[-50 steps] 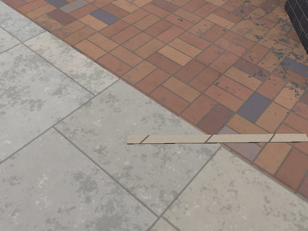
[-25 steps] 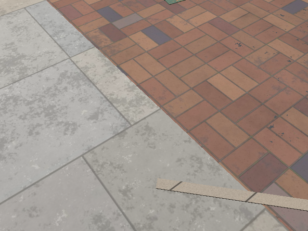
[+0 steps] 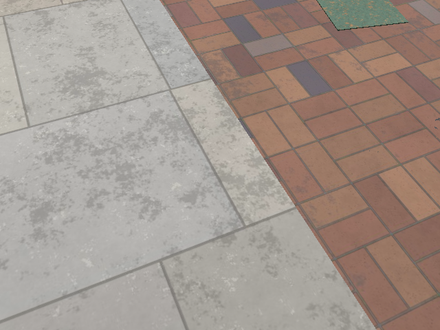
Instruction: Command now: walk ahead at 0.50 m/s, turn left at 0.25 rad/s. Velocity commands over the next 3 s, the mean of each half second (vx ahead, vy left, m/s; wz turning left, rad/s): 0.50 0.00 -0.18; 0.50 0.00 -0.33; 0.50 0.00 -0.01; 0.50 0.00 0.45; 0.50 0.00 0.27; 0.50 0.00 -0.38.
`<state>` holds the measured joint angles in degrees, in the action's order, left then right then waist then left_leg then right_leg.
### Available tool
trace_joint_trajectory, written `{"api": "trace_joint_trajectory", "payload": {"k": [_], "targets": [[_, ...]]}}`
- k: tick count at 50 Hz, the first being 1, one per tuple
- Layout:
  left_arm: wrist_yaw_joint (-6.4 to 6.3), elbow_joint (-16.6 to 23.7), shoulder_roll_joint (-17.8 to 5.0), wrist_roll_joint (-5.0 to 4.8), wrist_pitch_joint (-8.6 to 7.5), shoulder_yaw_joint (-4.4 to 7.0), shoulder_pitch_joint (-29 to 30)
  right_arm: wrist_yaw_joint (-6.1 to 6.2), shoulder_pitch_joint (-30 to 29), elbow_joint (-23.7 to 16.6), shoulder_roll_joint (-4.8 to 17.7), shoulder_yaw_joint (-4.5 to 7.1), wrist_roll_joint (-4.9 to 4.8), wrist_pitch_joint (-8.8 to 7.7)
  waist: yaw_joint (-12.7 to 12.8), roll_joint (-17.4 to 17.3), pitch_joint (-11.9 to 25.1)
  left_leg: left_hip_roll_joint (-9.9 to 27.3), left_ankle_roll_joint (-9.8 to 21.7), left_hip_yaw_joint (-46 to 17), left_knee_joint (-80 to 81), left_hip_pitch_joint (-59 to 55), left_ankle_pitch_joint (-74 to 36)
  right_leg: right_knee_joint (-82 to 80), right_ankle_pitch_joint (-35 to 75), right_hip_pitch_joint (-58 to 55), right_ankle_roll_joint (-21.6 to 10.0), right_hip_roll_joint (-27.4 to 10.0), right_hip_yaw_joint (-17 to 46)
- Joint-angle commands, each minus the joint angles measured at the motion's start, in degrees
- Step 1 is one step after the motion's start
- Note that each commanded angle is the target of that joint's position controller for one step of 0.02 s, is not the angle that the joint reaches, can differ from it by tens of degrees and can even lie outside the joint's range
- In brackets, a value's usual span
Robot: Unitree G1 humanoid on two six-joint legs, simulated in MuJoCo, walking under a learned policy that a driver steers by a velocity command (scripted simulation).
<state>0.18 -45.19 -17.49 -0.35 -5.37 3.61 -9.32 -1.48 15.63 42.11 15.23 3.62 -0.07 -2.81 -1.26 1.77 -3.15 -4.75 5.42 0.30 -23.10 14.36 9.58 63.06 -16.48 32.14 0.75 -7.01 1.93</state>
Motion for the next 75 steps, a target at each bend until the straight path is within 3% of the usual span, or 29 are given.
{"api": "trace_joint_trajectory", "payload": {"k": [1, 7, 12, 15, 17, 18, 19, 20, 21, 23, 27, 32, 37, 40, 42, 43, 44, 46, 48, 56, 63, 65, 67, 68, 69, 70, 71, 73, 75], "targets": [[-0.31, 2.38, -3.89, 0.59, 0.65, 0.99, -1.43, 0.89, -1.02, -3.20, 8.54, 2.01, 0.06, -1.82, 1.54, -4.35, 4.22, 15.03, 10.38, -12.40, 13.06, -4.46, -16.87, -5.94, 7.27, 4.23, 1.74, -1.51, 0.42], [0.96, 3.83, -1.78, -0.57, 0.11, -0.24, 7.50, 1.68, 2.41, -0.08, 9.35, 1.86, 0.00, -1.87, -2.55, -5.76, 0.83, 13.91, 6.63, -5.36, 15.38, -7.07, -9.73, -26.08, 25.55, 3.28, 1.21, 0.88, -1.51], [2.78, 5.99, -2.58, -1.07, -0.07, -0.41, 11.35, 1.83, 4.72, 3.23, 9.80, 2.30, -0.13, -1.23, -3.56, -4.81, -1.80, 18.75, 5.49, -3.28, 12.93, -18.05, -13.42, -31.34, 20.01, 7.91, -2.55, 2.38, -0.53], [3.50, 5.81, -4.31, -0.69, 0.05, 0.32, 7.22, 2.51, 2.76, 3.26, 11.15, 2.80, -0.20, -0.37, -0.59, -6.41, 1.59, 19.16, 3.22, -0.50, 5.30, -21.74, -34.02, -31.78, 12.31, 1.47, -5.46, 5.72, -3.30], [2.90, 2.55, -8.34, -0.37, 0.49, 2.72, -5.76, 3.21, 1.26, 2.42, 11.05, 2.50, -0.03, 0.58, 6.17, -5.22, 9.96, 15.21, 0.16, 3.96, -13.68, -17.63, -46.96, -33.29, 12.81, -17.41, -8.31, 10.20, -5.88], [2.22, 1.71, -13.14, -0.40, 0.88, 4.05, -13.80, 3.62, 3.94, 0.98, 8.77, 1.38, 1.37, 0.32, 7.70, 3.02, 16.81, 12.20, -2.39, 5.44, -32.37, -3.10, -28.31, -32.01, 15.25, -35.32, -12.88, 0.07, 9.25], [2.59, 1.37, -14.95, -1.12, 0.58, 4.19, -14.94, 2.36, 9.71, -0.03, 2.24, -0.70, 1.83, -1.22, 3.29, 15.29, 22.23, -0.18, -5.93, 0.26, -49.44, 20.56, 20.57, -40.32, 0.53, -52.55, -23.27, -11.16, 40.24], [2.52, 1.60, -9.58, -1.41, 0.55, 2.85, -15.59, 1.45, 4.36, 0.13, 7.38, 0.05, -0.21, -3.07, 7.15, 8.68, 21.58, 2.29, -4.72, -7.63, -54.30, 27.09, 21.86, -45.65, -7.59, -53.64, -21.28, -10.65, 43.05], [2.14, 2.43, -8.26, -0.92, 0.56, 2.45, -12.28, 0.91, -1.39, -2.01, 9.36, 0.50, -1.90, -4.32, 7.38, 5.68, 13.77, 4.88, -3.72, -7.19, -53.26, 30.51, 16.59, -46.73, -5.36, -47.20, -19.05, -9.28, 35.76], [1.71, 4.17, -6.86, -0.25, 0.68, 1.89, -6.50, 1.39, -5.28, -2.91, 9.07, 0.67, 0.01, -5.18, 4.13, -2.18, 6.68, 8.69, -3.93, -6.23, -44.75, 26.39, 10.11, -48.13, 6.65, -32.70, -17.48, -5.66, 26.26], [0.67, 5.61, -6.58, -0.19, 0.78, 1.66, -4.76, 1.81, -3.14, -3.27, 7.19, 0.74, 1.04, -3.23, 0.65, 0.90, 4.81, 9.93, -7.13, -4.88, -34.99, 20.77, 7.10, -51.16, 18.41, -22.30, -17.94, -2.20, 18.85], [-0.85, 4.73, -8.57, -0.90, 1.60, 2.39, -8.19, 1.79, -12.92, -6.06, 4.37, -0.28, 0.90, -3.13, 4.02, 1.92, 2.76, 6.70, -9.71, -3.48, -14.47, 16.46, -11.19, -50.66, 16.87, -16.62, -13.93, 2.85, 12.78], [-1.11, 2.36, -7.11, -0.98, 2.33, 1.90, -13.15, 0.34, -18.00, -7.31, 5.35, -0.17, -0.01, -4.33, 6.54, 2.95, 2.61, 5.73, -7.97, -3.96, -5.69, 14.37, -15.30, -46.52, 13.66, -23.57, -12.52, -0.40, 16.11], [-1.15, 1.97, -7.80, -0.49, 2.83, 2.19, -12.88, 0.11, -15.66, -7.11, 7.17, 0.52, -0.03, -4.92, 4.54, 4.72, 2.53, 5.44, -4.93, -3.18, -3.40, 12.30, -7.88, -41.95, 20.36, -28.95, -11.48, -2.94, 18.93], [-0.85, 2.85, -5.64, -0.12, 2.88, 1.26, -11.21, 0.67, -4.01, -4.58, 10.28, 2.03, 0.84, -5.38, -1.54, 3.42, 10.68, 8.00, -0.25, -4.60, -2.82, -5.85, -9.11, -28.01, 30.22, -26.18, -8.93, 1.56, 15.46], [-0.82, 3.74, -2.76, 0.91, 2.45, 0.12, -14.75, 0.80, 4.60, -3.64, 14.57, 3.10, 1.32, -5.29, -3.06, -5.42, 19.73, 18.33, 5.51, -17.72, -5.37, -24.38, -10.19, -11.19, 15.71, -14.25, -6.25, 7.16, 11.04], [-0.65, 3.45, -0.56, -0.76, 1.75, -0.70, -20.88, 0.11, 9.28, -0.46, 15.75, 3.84, 0.30, -4.34, -1.55, -21.42, 23.44, 27.19, 12.79, -41.17, 2.46, -35.98, 5.39, 4.51, -15.68, 3.70, -2.87, 13.33, 6.50], [-0.55, 4.73, -7.81, -1.52, 1.34, 0.80, -9.42, 0.16, 4.45, -1.39, 8.34, 1.71, -0.79, -3.84, -3.84, -7.71, 9.12, 23.95, 8.25, -34.68, 6.92, -24.53, 16.94, 9.55, -10.01, 12.24, -3.24, 7.46, 7.70], [-0.32, 6.08, -6.25, -0.14, 1.01, 0.75, -4.92, 0.18, -0.22, -1.76, 6.78, 0.84, 0.32, -3.36, -1.35, -4.34, 2.87, 19.74, 7.52, -25.11, 9.67, -13.16, 4.77, 3.95, -3.17, 9.79, -2.62, 3.45, 4.70], [0.25, 7.94, -1.01, 0.31, 1.09, -0.78, 1.39, 0.90, 1.53, 1.08, 9.39, 1.26, -0.52, -3.09, -0.99, -5.75, 2.12, 15.34, 7.29, -10.04, 15.13, -6.81, -12.13, -18.91, 12.15, 4.91, 0.21, 1.16, 0.55], [1.88, 11.19, -1.72, -0.62, 0.12, -0.80, 11.63, 1.32, 7.79, 5.13, 10.65, 1.39, -1.31, -1.46, -3.58, -5.97, -0.14, 17.73, 5.07, -8.18, 12.08, -12.85, -13.50, -32.38, 17.62, 1.55, -1.58, 3.98, -0.55], [2.23, 11.21, -2.89, -0.53, -0.11, -0.38, 10.52, 1.63, 7.63, 5.69, 11.51, 1.70, -1.31, -0.79, -1.99, -6.55, 0.64, 18.89, 3.98, -8.40, 9.05, -15.82, -18.61, -34.21, 13.70, -1.19, -3.14, 4.75, -1.02], [1.82, 8.17, -6.12, -0.09, -0.15, 1.41, 0.03, 1.91, 6.20, 5.53, 11.50, 1.52, -1.26, -0.26, 3.97, -6.04, 7.15, 15.72, 1.80, -5.10, -3.31, -14.31, -33.40, -36.81, 13.44, -17.09, -5.88, 7.29, -3.57], [1.25, 6.00, -9.41, 0.40, 0.00, 2.60, -9.96, 2.06, 5.72, 4.33, 9.43, 0.53, -0.35, -0.35, 8.13, -3.41, 14.88, 13.05, -0.17, -2.90, -17.16, -5.59, -26.29, -34.13, 15.56, -33.31, -9.01, 1.15, 2.43], [0.90, 5.09, -15.20, 1.06, 0.48, 3.97, -15.42, 1.72, 12.37, 2.94, 2.93, -1.60, 0.04, -1.45, 6.76, 10.44, 23.26, 3.80, -4.50, 0.35, -39.86, 18.04, 2.01, -36.34, 8.34, -55.57, -17.86, -13.76, 27.23], [0.96, 4.68, -10.54, 0.31, 0.86, 2.84, -16.90, 1.38, 11.64, 4.18, 5.52, -1.13, -0.85, -2.54, 8.21, 11.69, 25.82, 2.83, -4.38, -7.26, -48.06, 25.71, 23.70, -43.43, 0.31, -55.92, -19.52, -16.43, 39.19], [0.83, 4.77, -7.91, 0.10, 0.84, 1.84, -13.07, 1.09, 6.45, 2.87, 9.97, 0.28, -2.45, -2.97, 7.97, 7.11, 15.63, 5.91, -3.80, -7.96, -50.94, 30.16, 20.43, -44.89, -2.19, -48.03, -16.48, -14.55, 30.76], [0.97, 5.04, -4.56, 0.50, 0.58, 0.77, -5.84, 1.32, 1.24, 1.88, 9.05, 0.45, -1.84, -2.57, 4.63, 2.69, 6.23, 10.30, -4.03, -5.69, -45.48, 27.56, 11.46, -48.92, 3.10, -32.77, -13.39, -9.75, 17.95], [1.25, 4.62, -2.90, 1.11, -0.43, 0.49, -2.49, 1.59, 3.75, 2.98, 7.04, 0.61, -1.53, -0.86, 1.39, 4.86, 4.02, 12.22, -4.70, -6.22, -42.49, 21.27, 6.66, -53.02, 8.15, -24.47, -12.14, -7.08, 10.75]]}}
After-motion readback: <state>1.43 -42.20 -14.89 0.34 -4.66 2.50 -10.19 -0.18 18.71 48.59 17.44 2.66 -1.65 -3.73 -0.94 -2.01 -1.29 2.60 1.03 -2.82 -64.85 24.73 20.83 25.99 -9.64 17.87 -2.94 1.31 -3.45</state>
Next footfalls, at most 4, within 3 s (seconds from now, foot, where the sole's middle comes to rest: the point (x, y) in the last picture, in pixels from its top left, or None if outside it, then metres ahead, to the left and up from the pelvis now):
0.34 right None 0.38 -0.16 -0.78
0.84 left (225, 256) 0.69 -0.03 -0.78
1.36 right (315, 208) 0.88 -0.35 -0.78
1.90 left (262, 137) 1.22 -0.19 -0.78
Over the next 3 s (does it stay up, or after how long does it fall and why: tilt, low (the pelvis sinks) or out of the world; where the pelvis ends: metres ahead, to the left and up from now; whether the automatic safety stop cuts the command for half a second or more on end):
stays up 1.65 -0.27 -0.01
